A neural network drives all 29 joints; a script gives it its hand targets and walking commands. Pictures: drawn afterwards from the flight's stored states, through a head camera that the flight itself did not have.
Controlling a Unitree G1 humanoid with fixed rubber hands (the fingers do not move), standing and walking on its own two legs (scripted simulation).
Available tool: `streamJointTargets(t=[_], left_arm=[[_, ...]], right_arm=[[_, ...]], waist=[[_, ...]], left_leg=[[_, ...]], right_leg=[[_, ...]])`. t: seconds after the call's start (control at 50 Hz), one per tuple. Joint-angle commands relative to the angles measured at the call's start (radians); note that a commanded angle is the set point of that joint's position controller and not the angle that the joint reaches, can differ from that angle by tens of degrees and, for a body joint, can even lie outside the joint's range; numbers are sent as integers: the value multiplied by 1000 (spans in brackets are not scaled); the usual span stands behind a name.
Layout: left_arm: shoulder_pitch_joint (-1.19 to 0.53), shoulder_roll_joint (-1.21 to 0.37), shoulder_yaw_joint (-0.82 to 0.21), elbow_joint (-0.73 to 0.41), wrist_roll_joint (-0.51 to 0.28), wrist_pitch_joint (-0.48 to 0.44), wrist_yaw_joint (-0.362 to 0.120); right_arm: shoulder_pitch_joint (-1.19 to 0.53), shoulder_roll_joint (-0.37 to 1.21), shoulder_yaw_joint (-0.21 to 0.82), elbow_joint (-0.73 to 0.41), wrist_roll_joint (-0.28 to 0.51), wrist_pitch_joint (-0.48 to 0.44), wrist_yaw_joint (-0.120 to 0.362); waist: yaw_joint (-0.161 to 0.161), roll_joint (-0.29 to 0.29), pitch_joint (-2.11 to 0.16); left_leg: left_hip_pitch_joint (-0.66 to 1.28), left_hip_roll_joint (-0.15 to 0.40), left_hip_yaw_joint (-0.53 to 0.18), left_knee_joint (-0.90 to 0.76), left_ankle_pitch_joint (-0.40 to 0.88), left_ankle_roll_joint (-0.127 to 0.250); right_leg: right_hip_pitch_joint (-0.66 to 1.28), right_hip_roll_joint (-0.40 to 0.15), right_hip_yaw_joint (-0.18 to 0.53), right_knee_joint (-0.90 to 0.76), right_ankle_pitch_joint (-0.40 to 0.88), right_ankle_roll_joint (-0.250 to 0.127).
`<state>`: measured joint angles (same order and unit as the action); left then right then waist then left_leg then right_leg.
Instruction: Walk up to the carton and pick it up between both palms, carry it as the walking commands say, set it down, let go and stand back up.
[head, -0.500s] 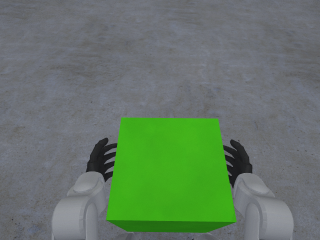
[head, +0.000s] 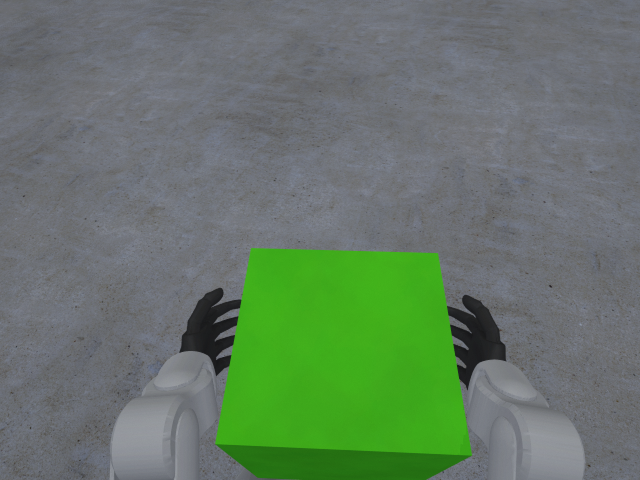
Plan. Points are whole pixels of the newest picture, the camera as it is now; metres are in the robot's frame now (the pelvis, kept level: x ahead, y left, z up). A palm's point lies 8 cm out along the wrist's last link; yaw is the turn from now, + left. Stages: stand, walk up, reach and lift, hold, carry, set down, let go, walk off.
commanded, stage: carry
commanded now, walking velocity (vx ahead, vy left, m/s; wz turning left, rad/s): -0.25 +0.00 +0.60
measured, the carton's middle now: (339, 375) +0.24 -0.01 +0.00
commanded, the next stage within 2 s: none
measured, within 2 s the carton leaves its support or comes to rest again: neither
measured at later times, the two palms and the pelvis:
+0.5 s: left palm out of the picture -0.02 +0.25 +0.05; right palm out of the picture +0.09 -0.03 +0.06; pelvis -0.18 +0.03 -0.01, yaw +18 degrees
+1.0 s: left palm out of the picture -0.25 +0.23 +0.09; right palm out of the picture -0.07 -0.01 +0.09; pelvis -0.35 -0.02 -0.01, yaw +36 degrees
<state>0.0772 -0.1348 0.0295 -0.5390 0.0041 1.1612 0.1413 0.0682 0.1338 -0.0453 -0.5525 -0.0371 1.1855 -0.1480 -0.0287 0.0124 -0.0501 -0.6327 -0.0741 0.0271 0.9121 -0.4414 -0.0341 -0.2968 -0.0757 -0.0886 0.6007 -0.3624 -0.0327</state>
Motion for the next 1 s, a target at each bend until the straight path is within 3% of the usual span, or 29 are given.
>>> streamJointTargets(t=[0.0,0.06,0.1,0.14,0.16,0.22,0.24,0.26,0.28,0.3,0.34,0.36,0.38,0.4,0.46,0.54,0.6,0.64,0.66,0.68,0.7,0.72,0.74,0.76,0.78,0.82,0.9,0.96,0.98], left_arm=[[-358,-751,-535,-135,-204,-39,-136],[-345,-733,-524,-133,-201,-30,-132],[-328,-697,-513,-88,-186,-19,-123],[-317,-694,-537,-113,-196,-13,-119],[-319,-697,-533,-107,-196,-10,-118],[-325,-692,-554,-96,-202,5,-108],[-351,-702,-567,-108,-214,5,-109],[-353,-714,-577,-108,-218,6,-110],[-401,-732,-604,-150,-231,1,-115],[-391,-747,-613,-148,-231,1,-116],[-493,-817,-705,-210,-290,-17,-127],[-497,-848,-697,-182,-296,-17,-134],[-553,-892,-728,-208,-323,-28,-140],[-539,-912,-717,-190,-323,-32,-143],[-504,-927,-741,-223,-338,-47,-144],[-389,-868,-706,-181,-309,-42,-135],[-326,-813,-661,-135,-267,-28,-128],[-275,-781,-629,-117,-233,-26,-122],[-275,-813,-631,-114,-236,-26,-122],[-299,-792,-616,-134,-229,-32,-126],[-313,-813,-588,-122,-225,-40,-130],[-293,-825,-595,-88,-215,-37,-132],[-324,-845,-590,-101,-207,-49,-140],[-364,-827,-579,-145,-229,-44,-142],[-417,-826,-576,-179,-233,-50,-145],[-377,-771,-574,-187,-218,-46,-144],[-282,-703,-540,-82,-194,-8,-127],[-271,-686,-566,-92,-206,15,-120],[-290,-704,-580,-99,-210,20,-118]], right_arm=[[-476,815,717,-162,321,-41,132],[-461,798,711,-163,334,-28,133],[-421,751,674,-123,307,-14,124],[-390,743,662,-123,297,-9,119],[-406,748,666,-123,300,-4,119],[-354,730,619,-44,276,15,125],[-351,742,608,-37,267,14,126],[-347,761,600,-27,268,7,130],[-363,766,594,-45,265,-5,131],[-334,767,581,-25,258,-10,130],[-366,821,568,-63,266,-43,145],[-382,834,567,-68,266,-48,148],[-408,854,559,-77,262,-66,151],[-423,871,579,-91,273,-73,158],[-388,865,588,-149,267,-94,154],[-329,811,609,-145,267,-84,148],[-327,772,622,-132,268,-64,149],[-337,759,654,-134,291,-56,154],[-365,768,670,-165,294,-56,154],[-373,780,692,-175,297,-50,152],[-409,786,710,-203,306,-47,150],[-465,778,706,-211,311,-50,153],[-512,802,742,-238,333,-59,165],[-471,836,712,-160,328,-57,158],[-498,879,723,-145,334,-59,156],[-453,840,721,-135,329,-49,152],[-394,720,670,-116,294,-19,125],[-337,705,647,-77,274,14,118],[-339,715,641,-72,277,17,122]], waist=[[18,-147,-162],[22,-196,-166],[29,-190,-202],[31,-202,-244],[30,-296,-262],[26,-281,-258],[15,-237,-258],[7,-86,-258],[8,176,-239],[25,314,-229],[6,250,-202],[12,190,-221],[19,220,-224],[23,141,-242],[19,96,-290],[12,113,-324],[16,175,-333],[29,208,-339],[47,188,-370],[50,-109,-335],[29,-437,-316],[30,-318,-218],[30,-234,-134],[21,-81,-105],[13,-75,-99],[9,-105,-99],[19,-282,-199],[31,-329,-246],[15,-313,-264]], left_leg=[[-20,58,-9,286,15,-13],[-35,72,47,235,-12,-36],[-42,78,80,151,-40,-34],[39,78,92,44,-23,-20],[94,81,90,-39,-28,-19],[220,70,127,-295,57,-1],[289,69,127,-443,192,-6],[395,141,39,-570,325,-3],[566,363,-246,-539,795,71],[563,521,-411,-465,1161,164],[404,448,-296,-503,905,220],[386,382,-245,-520,652,188],[377,323,-182,-526,515,162],[388,292,-153,-520,433,157],[417,285,-244,-570,262,132],[435,316,-338,-629,347,151],[407,282,-332,-687,411,102],[341,210,-259,-695,376,17],[255,131,-184,-695,276,-69],[105,17,-73,-466,179,-84],[37,-43,23,-10,-151,-57],[-31,42,-22,248,-179,-58],[-31,94,-58,359,-126,-49],[-38,45,-59,412,13,-36],[-28,41,-50,430,89,-33],[-32,51,-9,404,86,-43],[71,86,90,30,-16,-36],[176,61,140,-204,5,-15],[251,77,119,-366,69,-9]], right_leg=[[116,-214,9,-157,792,-46],[140,-239,7,-148,660,-75],[208,-287,42,-126,711,-112],[205,-276,14,-87,796,-102],[196,-283,17,-75,799,-97],[137,-302,15,-47,662,-58],[110,-287,-17,9,611,-9],[15,-244,-45,94,438,46],[-276,-157,-57,252,-79,114],[-413,-87,-19,448,-362,135],[-336,-56,73,633,-275,124],[-336,-60,98,679,-180,119],[-352,-51,88,674,-119,116],[-364,-43,82,663,-80,111],[-317,-9,82,614,-69,114],[-209,34,51,410,-98,100],[-40,94,-5,163,-146,82],[132,109,-42,-117,-115,57],[316,83,-45,-302,-80,22],[379,-142,185,-446,-65,-27],[235,-449,421,-332,288,-146],[68,-520,330,-300,448,-219],[-38,-456,192,-298,467,-184],[-36,-348,58,-288,466,-140],[-22,-272,-41,-252,465,-100],[9,-206,-53,-214,411,-64],[144,-252,-50,-87,687,-72],[146,-321,17,-51,725,-77],[143,-304,-14,25,698,-41]])
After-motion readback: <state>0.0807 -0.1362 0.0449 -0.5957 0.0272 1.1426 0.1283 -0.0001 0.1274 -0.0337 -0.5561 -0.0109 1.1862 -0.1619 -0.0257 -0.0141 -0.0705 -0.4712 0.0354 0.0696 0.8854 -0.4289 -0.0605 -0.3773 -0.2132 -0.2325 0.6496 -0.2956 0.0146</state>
